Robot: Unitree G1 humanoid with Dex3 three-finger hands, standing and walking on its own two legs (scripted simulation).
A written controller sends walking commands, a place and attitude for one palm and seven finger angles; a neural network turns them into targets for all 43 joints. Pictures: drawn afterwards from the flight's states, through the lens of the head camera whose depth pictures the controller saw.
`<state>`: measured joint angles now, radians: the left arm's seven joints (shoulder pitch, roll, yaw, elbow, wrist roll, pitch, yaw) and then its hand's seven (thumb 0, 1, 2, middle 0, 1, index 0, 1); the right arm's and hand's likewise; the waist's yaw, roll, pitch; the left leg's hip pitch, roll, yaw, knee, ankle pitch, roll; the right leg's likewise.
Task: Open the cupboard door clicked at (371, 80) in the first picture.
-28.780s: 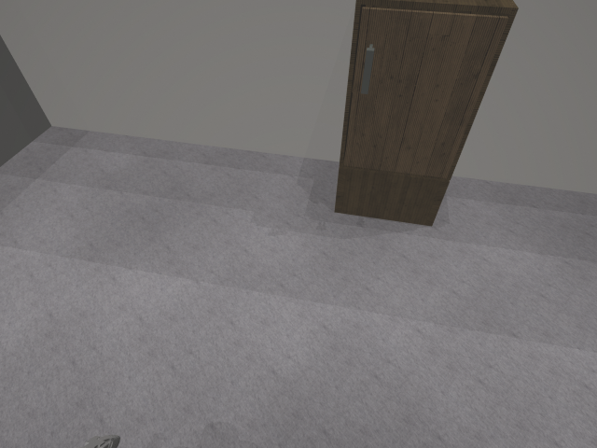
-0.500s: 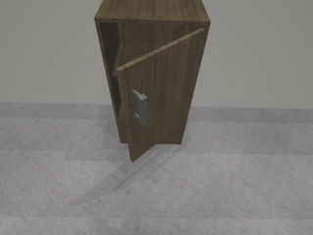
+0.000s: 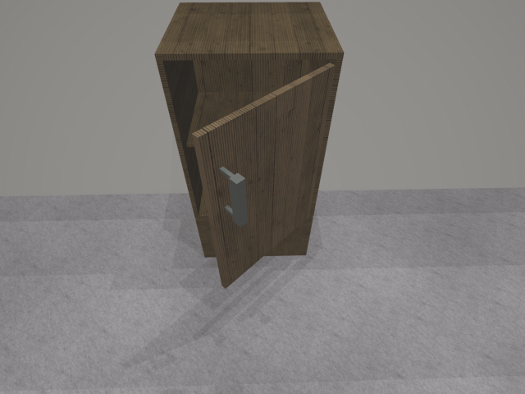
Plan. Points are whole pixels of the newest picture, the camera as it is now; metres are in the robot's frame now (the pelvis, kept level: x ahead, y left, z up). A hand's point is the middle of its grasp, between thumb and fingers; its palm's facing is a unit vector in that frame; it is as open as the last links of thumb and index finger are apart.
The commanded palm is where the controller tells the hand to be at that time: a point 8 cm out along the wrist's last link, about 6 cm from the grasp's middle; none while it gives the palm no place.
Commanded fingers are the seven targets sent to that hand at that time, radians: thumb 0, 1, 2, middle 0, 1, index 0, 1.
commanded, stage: let the arm hang, fingers relaxed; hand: left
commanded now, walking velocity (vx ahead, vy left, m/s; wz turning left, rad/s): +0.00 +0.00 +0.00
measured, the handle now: (232, 196) +0.52 +0.10 -0.04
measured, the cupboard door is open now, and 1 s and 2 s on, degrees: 43 43 43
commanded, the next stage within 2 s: look to check the result in 0.18 s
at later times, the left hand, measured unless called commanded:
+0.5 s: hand out of the picture +0.00 +0.16 -0.17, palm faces +0.05 -0.98 -0.18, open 7.4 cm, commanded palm none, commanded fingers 0.00 0.90 0.90 -0.20 -0.30 -0.20 -0.30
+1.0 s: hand out of the picture +0.02 +0.16 -0.17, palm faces +0.04 -0.98 -0.19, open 7.4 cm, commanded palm none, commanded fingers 0.00 0.90 0.90 -0.20 -0.30 -0.20 -0.30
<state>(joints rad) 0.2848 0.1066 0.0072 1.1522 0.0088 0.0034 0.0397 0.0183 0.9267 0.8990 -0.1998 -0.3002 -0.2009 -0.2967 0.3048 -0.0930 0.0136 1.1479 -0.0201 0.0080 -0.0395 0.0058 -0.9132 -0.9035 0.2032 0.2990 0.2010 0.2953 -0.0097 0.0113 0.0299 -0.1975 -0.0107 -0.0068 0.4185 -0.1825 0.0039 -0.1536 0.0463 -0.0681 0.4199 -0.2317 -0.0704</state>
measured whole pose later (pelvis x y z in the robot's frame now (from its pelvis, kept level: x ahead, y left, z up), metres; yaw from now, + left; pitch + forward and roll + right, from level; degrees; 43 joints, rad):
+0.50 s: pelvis +0.01 +0.00 +0.00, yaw +0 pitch -2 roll +0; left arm 0.30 0.12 0.01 1.15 0.00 -0.01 0.04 0.00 0.90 0.90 -0.20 -0.30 -0.20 -0.30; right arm 0.28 -0.13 0.01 1.15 -0.02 0.01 -0.04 0.01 -0.91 -0.90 0.20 0.30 0.20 0.30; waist 0.00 0.01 0.05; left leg -0.18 -0.01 -0.01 0.40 -0.19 0.00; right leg -0.13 0.05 -0.07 0.40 -0.24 -0.07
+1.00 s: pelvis +0.02 -0.01 +0.00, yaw -2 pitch -2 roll +0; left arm 0.29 0.12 0.03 1.12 0.01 0.00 0.03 0.00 0.90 0.90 -0.20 -0.30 -0.20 -0.30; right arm 0.26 -0.14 -0.01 1.13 -0.02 0.02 -0.05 0.01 -0.92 -0.90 0.20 0.30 0.20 0.30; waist 0.00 0.02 0.05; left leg -0.18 0.01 0.01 0.44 -0.23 -0.01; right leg -0.14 0.07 -0.04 0.42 -0.26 -0.08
